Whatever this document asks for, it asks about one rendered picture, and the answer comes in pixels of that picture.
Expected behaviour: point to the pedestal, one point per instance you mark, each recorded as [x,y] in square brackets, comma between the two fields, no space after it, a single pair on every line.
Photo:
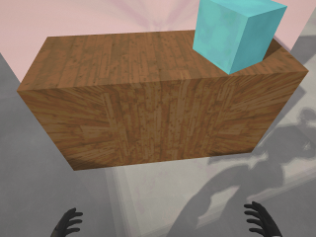
[113,100]

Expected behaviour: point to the carton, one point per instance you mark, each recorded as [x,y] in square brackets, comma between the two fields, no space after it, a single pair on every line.
[236,34]

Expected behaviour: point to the robot right hand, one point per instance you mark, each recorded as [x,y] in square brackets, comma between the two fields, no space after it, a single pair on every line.
[270,228]

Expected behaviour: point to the robot left hand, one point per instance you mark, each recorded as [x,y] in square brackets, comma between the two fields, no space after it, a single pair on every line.
[61,230]

